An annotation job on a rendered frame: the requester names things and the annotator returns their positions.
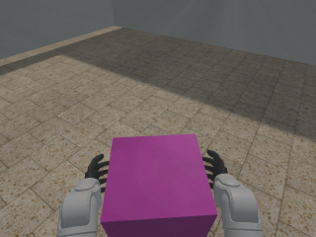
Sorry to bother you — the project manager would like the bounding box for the right robot forearm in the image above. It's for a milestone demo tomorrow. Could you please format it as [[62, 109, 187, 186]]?
[[213, 173, 264, 237]]

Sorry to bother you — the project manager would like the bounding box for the left robot hand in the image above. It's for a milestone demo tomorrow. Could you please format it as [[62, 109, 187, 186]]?
[[84, 154, 110, 193]]

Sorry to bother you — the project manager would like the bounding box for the right robot hand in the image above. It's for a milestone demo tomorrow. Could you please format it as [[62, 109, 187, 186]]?
[[201, 149, 228, 189]]

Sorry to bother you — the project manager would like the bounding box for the left robot forearm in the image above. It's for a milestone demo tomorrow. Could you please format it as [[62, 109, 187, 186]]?
[[56, 178, 102, 237]]

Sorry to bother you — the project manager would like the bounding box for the carton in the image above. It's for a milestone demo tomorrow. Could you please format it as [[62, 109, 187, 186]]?
[[100, 133, 218, 237]]

